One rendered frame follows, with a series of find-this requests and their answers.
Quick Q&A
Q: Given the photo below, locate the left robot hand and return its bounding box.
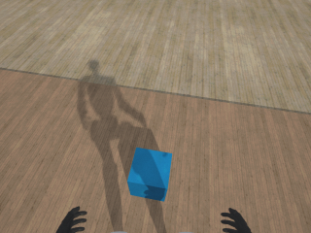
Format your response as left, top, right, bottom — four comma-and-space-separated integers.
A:
55, 206, 87, 233

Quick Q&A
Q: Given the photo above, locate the carton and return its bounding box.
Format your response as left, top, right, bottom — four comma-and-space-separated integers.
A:
127, 148, 172, 202

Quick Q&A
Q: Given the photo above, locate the right robot hand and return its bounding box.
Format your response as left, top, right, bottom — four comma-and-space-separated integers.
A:
221, 208, 252, 233

